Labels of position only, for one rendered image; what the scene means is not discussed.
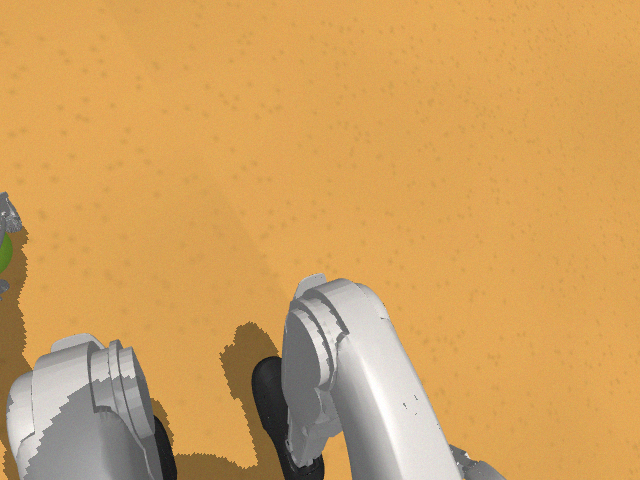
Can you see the right robot hand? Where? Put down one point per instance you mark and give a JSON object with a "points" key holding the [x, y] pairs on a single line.
{"points": [[473, 470]]}

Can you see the left robot hand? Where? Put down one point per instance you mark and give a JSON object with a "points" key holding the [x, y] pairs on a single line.
{"points": [[9, 222]]}

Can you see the left robot foot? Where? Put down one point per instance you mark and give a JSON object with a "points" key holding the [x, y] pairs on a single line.
{"points": [[168, 466]]}

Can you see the right robot foot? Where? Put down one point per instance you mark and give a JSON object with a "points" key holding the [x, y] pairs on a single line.
{"points": [[273, 412]]}

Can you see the ball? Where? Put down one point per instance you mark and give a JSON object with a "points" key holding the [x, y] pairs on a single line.
{"points": [[6, 252]]}

